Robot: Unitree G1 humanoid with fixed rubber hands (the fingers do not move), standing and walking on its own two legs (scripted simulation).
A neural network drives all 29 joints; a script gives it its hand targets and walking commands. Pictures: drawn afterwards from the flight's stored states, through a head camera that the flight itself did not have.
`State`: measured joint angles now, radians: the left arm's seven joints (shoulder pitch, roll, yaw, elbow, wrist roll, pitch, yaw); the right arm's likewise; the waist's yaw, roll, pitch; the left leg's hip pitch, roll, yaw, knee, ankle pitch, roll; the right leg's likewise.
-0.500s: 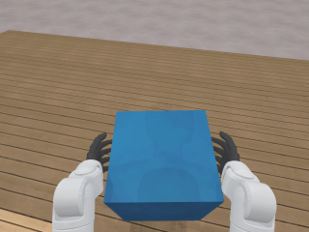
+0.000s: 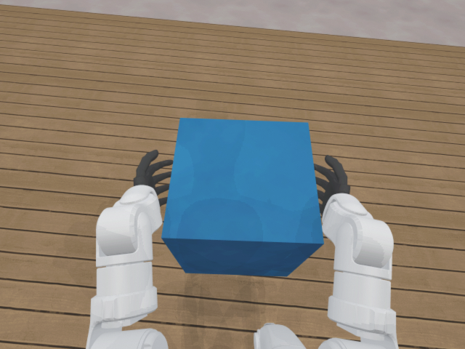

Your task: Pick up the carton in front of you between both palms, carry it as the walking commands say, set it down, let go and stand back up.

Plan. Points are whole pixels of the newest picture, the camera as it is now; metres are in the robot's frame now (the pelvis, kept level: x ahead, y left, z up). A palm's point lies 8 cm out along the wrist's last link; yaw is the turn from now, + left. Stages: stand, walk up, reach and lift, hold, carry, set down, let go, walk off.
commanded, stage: carry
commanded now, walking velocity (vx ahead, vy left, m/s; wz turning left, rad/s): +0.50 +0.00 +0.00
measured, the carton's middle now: (239, 206) +0.36 -0.03 +0.00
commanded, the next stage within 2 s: none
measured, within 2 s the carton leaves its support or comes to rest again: neither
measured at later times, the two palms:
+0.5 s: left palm (154, 71) +0.66 +0.14 +0.06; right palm (283, 63) +0.70 -0.16 +0.06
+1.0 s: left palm (134, 23) +0.95 +0.23 +0.01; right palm (230, 5) +1.05 -0.05 +0.02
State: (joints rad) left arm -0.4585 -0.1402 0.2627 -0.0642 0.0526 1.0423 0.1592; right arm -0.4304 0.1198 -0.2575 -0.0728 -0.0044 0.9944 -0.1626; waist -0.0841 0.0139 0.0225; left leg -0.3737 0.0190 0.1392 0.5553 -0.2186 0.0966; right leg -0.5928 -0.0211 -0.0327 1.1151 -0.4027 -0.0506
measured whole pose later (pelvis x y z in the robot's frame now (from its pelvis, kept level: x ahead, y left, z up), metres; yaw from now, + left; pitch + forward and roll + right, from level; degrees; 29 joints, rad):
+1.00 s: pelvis +0.68 +0.00 -0.06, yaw +19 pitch +6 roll +0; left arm -0.36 -0.15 0.24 -0.15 0.05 0.98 0.15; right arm -0.44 0.12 -0.23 -0.08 0.01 0.98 -0.15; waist -0.07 0.01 0.00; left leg -0.25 -0.14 -0.05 0.57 -0.32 0.16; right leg -0.64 -0.05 0.03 0.75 -0.16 0.02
